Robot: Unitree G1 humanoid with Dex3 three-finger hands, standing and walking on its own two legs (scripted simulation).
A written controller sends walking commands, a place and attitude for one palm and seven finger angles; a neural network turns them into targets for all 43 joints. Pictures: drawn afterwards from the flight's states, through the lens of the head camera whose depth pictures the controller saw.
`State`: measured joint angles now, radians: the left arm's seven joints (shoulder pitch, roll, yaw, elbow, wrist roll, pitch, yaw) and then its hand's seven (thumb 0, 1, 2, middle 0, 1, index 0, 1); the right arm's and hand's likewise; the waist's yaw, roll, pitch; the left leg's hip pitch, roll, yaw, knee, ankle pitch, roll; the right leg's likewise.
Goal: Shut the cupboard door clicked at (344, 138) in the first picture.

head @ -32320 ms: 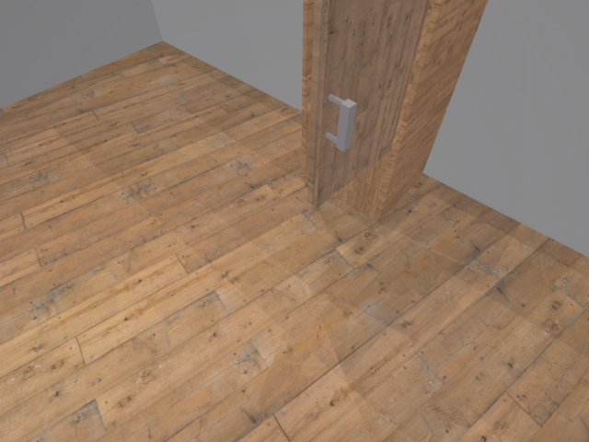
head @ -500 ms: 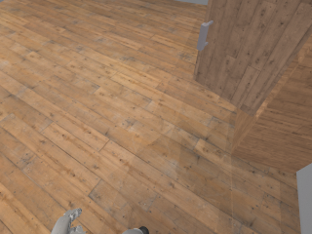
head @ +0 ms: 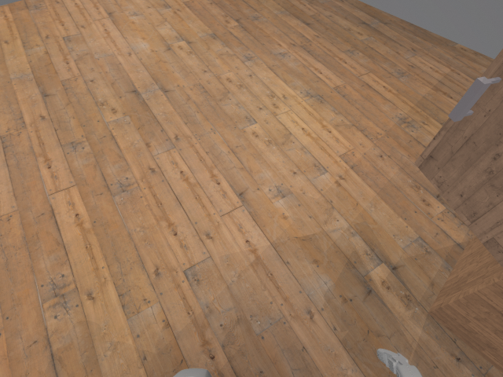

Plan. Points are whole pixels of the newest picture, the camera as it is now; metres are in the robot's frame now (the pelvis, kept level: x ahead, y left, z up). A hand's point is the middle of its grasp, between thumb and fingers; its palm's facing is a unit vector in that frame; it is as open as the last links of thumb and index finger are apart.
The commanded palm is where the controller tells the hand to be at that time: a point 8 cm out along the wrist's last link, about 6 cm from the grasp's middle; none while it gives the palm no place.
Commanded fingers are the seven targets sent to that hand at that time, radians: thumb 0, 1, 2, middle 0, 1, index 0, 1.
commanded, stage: walk to a spot facing it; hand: left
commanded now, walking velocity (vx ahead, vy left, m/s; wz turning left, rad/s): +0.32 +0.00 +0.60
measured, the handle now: (475, 98) +0.81 -0.52 -0.01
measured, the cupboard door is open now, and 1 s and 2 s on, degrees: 64 64 64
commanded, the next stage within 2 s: turn to face it in 0.88 s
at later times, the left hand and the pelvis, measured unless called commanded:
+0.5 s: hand (160, 299) +0.25 +0.19 -0.12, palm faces +0.16 -0.95 -0.25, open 7.3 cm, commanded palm none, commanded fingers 0.00 0.90 0.90 -0.20 -0.30 -0.20 -0.30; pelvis +0.13 -0.03 +0.01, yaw +13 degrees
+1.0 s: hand (144, 369) +0.14 +0.20 -0.19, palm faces +0.57 -0.79 -0.20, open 7.3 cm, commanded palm none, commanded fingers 0.00 0.90 0.90 -0.20 -0.30 -0.20 -0.30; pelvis +0.26 +0.05 -0.01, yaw +32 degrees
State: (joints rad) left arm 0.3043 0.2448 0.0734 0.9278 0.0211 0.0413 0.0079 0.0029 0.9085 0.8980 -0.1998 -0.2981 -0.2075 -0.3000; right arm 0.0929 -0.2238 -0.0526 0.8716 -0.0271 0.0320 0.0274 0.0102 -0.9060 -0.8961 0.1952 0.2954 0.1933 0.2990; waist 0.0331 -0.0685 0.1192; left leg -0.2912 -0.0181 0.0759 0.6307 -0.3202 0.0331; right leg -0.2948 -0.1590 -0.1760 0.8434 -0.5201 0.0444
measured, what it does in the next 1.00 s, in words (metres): walks ahead, turning left: right foot, then left foot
